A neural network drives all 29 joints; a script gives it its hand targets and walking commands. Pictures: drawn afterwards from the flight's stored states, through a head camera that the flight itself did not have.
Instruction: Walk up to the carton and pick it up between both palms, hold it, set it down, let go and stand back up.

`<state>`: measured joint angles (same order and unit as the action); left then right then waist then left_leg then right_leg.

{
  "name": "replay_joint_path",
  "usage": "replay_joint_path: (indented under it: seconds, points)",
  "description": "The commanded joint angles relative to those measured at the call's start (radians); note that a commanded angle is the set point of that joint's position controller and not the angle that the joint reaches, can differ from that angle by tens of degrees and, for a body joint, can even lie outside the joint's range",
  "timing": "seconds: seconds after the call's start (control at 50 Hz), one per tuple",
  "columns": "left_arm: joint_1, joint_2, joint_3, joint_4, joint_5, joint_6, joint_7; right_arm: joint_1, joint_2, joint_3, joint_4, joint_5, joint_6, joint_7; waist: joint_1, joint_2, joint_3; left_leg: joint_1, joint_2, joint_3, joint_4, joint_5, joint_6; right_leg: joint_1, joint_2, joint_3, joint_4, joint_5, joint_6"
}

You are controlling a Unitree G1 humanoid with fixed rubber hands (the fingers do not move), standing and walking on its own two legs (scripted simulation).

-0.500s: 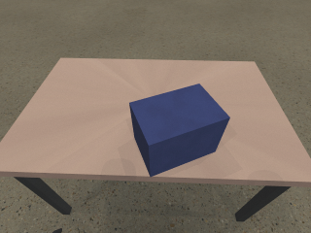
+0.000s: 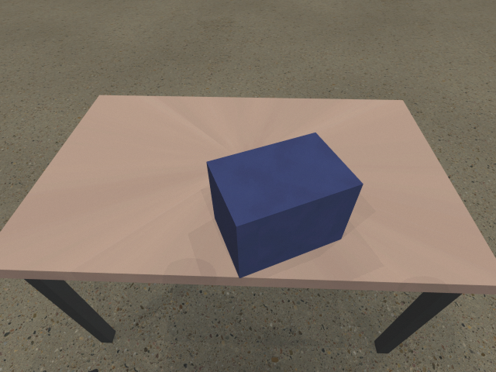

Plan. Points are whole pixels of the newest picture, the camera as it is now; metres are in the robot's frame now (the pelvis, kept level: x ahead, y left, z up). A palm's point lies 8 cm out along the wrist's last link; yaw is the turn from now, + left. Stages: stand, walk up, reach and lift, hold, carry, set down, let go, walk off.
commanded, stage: walk up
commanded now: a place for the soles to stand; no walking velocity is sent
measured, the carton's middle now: (278, 203) +0.46 -0.04 -0.02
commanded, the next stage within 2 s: stand in 0.28 s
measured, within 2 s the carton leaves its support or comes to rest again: neither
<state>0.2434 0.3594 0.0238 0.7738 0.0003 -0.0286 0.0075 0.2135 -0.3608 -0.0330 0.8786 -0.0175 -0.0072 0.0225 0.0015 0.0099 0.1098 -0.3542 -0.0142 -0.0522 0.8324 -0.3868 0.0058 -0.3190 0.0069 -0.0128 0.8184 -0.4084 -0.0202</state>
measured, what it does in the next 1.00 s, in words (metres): stands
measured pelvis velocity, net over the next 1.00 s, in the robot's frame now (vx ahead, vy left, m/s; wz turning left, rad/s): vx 0.01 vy -0.02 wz -0.01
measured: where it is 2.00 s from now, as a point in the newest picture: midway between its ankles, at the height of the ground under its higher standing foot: outside the picture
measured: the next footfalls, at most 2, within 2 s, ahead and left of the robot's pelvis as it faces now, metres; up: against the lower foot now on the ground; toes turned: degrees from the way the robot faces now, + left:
none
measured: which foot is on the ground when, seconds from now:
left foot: down 0.00-1.00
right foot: down 0.00-1.00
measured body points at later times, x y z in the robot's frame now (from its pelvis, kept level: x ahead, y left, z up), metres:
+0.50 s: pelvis +0.00 +0.00 +0.00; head +0.02 +0.00 +0.45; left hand +0.11 +0.30 -0.11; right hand +0.10 -0.30 -0.12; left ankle +0.04 +0.12 -0.70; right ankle +0.03 -0.12 -0.70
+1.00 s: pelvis +0.01 -0.02 +0.01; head +0.04 -0.03 +0.46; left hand +0.18 +0.25 -0.07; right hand +0.15 -0.30 -0.10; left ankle +0.04 +0.12 -0.70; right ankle +0.03 -0.12 -0.70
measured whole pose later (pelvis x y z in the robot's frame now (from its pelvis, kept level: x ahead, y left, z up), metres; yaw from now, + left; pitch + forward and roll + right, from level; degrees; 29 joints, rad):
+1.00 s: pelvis +0.01 -0.02 +0.01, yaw +0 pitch -4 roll +1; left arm 0.15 0.27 0.02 0.51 0.00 0.21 0.09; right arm 0.11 -0.33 -0.12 0.95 0.01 -0.28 0.16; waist 0.00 0.01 0.12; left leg -0.32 0.00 -0.05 0.73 -0.35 -0.03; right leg -0.31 0.01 -0.01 0.77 -0.39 -0.02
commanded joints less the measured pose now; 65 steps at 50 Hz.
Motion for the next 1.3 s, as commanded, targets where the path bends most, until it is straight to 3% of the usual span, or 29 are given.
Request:
replay_joint_path:
  seconds: [0.0,0.04,0.08,0.16,0.22,0.24,0.28,0.32,0.4,0.42,0.44,0.46,0.48,0.54,0.6,0.7,0.78,0.84,1.06,1.2,1.28]
  points:
    - [-0.087,0.289,0.054,0.025,0.015,-0.056,0.018,-0.079,-0.225,-0.07,-0.046,-0.005,-0.037,-0.019,-0.031,-0.006,-0.064,0.09,0.063,-0.086,-0.23,0.076,0.056,-0.099,-0.16,0.303,-0.316,0.113,-0.102]
    - [-0.081,0.263,0.049,0.026,0.01,-0.051,0.017,-0.094,-0.24,-0.071,-0.047,-0.004,-0.041,-0.021,-0.02,0.026,-0.08,0.085,0.108,-0.16,-0.279,0.142,0.083,-0.071,-0.105,0.215,-0.244,0.186,-0.072]
    - [-0.061,0.257,0.05,0.029,0.007,-0.05,0.019,-0.117,-0.234,-0.062,-0.062,0.001,-0.041,-0.022,-0.006,0.026,-0.093,0.022,0.123,-0.169,-0.273,0.157,0.096,0.0,-0.085,0.183,-0.217,0.219,-0.07]
    - [-0.059,0.277,0.053,0.022,0.009,-0.049,0.02,-0.118,-0.243,-0.062,-0.062,0.005,-0.032,-0.024,-0.007,0.023,-0.086,0.017,0.107,-0.138,-0.259,0.146,0.08,-0.005,-0.113,0.225,-0.241,0.198,-0.089]
    - [-0.062,0.28,0.051,0.026,0.012,-0.048,0.019,-0.111,-0.238,-0.063,-0.06,0.001,-0.029,-0.021,-0.016,0.019,-0.059,0.018,0.099,-0.143,-0.287,0.045,0.083,-0.049,-0.121,0.241,-0.264,0.114,-0.094]
    - [-0.069,0.274,0.051,0.025,0.011,-0.045,0.018,-0.121,-0.237,-0.062,-0.058,-0.001,-0.03,-0.02,-0.01,0.041,-0.064,0.021,0.103,-0.143,-0.292,0.032,0.084,-0.04,-0.115,0.233,-0.265,0.1,-0.089]
    - [-0.073,0.274,0.052,0.023,0.012,-0.044,0.017,-0.12,-0.23,-0.062,-0.06,-0.002,-0.03,-0.02,-0.007,0.019,-0.036,-0.008,0.103,-0.151,-0.304,-0.005,0.085,-0.05,-0.106,0.219,-0.266,0.067,-0.084]
    - [-0.052,0.273,0.052,0.03,0.014,-0.043,0.015,-0.127,-0.238,-0.061,-0.061,-0.002,-0.03,-0.018,-0.008,0.041,-0.046,-0.014,0.099,-0.155,-0.319,-0.064,0.083,-0.048,-0.103,0.216,-0.28,0.034,-0.084]
    - [-0.073,0.27,0.052,0.025,0.018,-0.047,0.014,-0.121,-0.229,-0.062,-0.059,0.0,-0.03,-0.016,-0.01,0.005,-0.035,-0.021,0.085,-0.143,-0.295,-0.045,0.077,-0.041,-0.109,0.235,-0.3,0.026,-0.088]
    - [-0.424,0.124,0.029,-0.205,-0.01,0.199,0.049,-0.388,-0.076,-0.172,0.024,-0.163,-0.202,0.02,-0.071,0.031,-0.011,-0.242,0.076,0.08,-0.225,-0.282,-0.007,-0.104,-0.012,-0.066,-0.083,-0.122,-0.02]
    - [-0.431,0.097,0.018,-0.239,0.021,0.286,0.06,-0.338,-0.144,-0.204,0.029,-0.17,-0.221,0.045,-0.109,0.049,0.01,-0.302,0.129,0.069,-0.233,-0.332,0.02,-0.064,0.005,-0.106,-0.012,-0.078,-0.042]
    - [-0.422,0.084,0.026,-0.258,0.038,0.31,0.06,-0.328,-0.159,-0.208,0.046,-0.166,-0.218,0.055,-0.109,0.05,0.012,-0.354,0.147,0.072,-0.246,-0.361,0.034,-0.013,0.016,-0.12,0.024,-0.048,-0.035]
    - [-0.404,0.078,0.031,-0.285,0.049,0.329,0.059,-0.318,-0.158,-0.202,0.041,-0.162,-0.222,0.059,-0.098,0.06,0.0,-0.318,0.142,0.066,-0.231,-0.304,0.026,-0.021,0.01,-0.107,0.016,-0.023,-0.046]
    - [-0.376,0.079,0.033,-0.461,-0.006,0.348,0.057,-0.268,-0.162,-0.228,-0.015,-0.12,-0.233,0.068,-0.091,0.007,-0.148,0.015,0.107,0.066,-0.17,-0.085,-0.018,-0.149,-0.016,-0.079,-0.11,0.041,-0.068]
    - [-0.281,0.058,0.029,-0.55,-0.01,0.326,0.069,-0.18,-0.191,-0.223,-0.057,-0.074,-0.252,0.073,-0.07,0.011,-0.213,0.161,0.109,0.056,-0.184,0.077,-0.039,-0.124,-0.006,-0.077,-0.167,0.199,-0.05]
    - [-0.168,0.021,0.054,-0.535,-0.018,0.286,0.092,-0.15,-0.228,-0.195,-0.085,0.005,-0.282,0.1,-0.036,-0.02,-0.24,0.21,0.081,0.043,-0.22,0.254,-0.027,-0.034,0.01,-0.048,-0.229,0.34,-0.03]
    - [-0.109,-0.007,0.068,-0.516,-0.02,0.251,0.104,-0.148,-0.251,-0.168,-0.093,0.041,-0.303,0.119,-0.013,-0.035,-0.247,0.226,0.065,0.046,-0.26,0.302,-0.026,0.014,0.019,-0.039,-0.273,0.364,-0.013]
    - [-0.101,-0.025,0.061,-0.54,-0.04,0.211,0.107,-0.166,-0.245,-0.161,-0.15,0.057,-0.32,0.117,-0.002,-0.079,-0.277,0.244,0.053,0.051,-0.269,0.36,-0.023,0.03,0.025,-0.028,-0.293,0.418,-0.007]
    - [-0.05,-0.06,0.039,-0.572,-0.068,0.064,0.145,-0.141,-0.243,-0.135,-0.2,0.117,-0.361,0.151,0.019,-0.118,-0.327,0.266,0.031,0.061,-0.343,0.314,-0.019,0.041,0.02,0.002,-0.359,0.389,0.004]
    - [-0.079,-0.082,-0.001,-0.614,-0.095,-0.004,0.172,-0.169,-0.244,-0.14,-0.259,0.137,-0.369,0.179,0.016,-0.126,-0.326,0.208,0.03,0.072,-0.373,0.153,-0.012,-0.001,0.006,0.025,-0.391,0.203,-0.001]
    - [-0.102,-0.098,-0.014,-0.636,-0.113,-0.014,0.185,-0.199,-0.252,-0.147,-0.294,0.155,-0.346,0.194,0.015,-0.159,-0.308,0.182,0.033,0.075,-0.387,0.076,-0.01,-0.02,-0.003,0.045,-0.414,0.083,0.003]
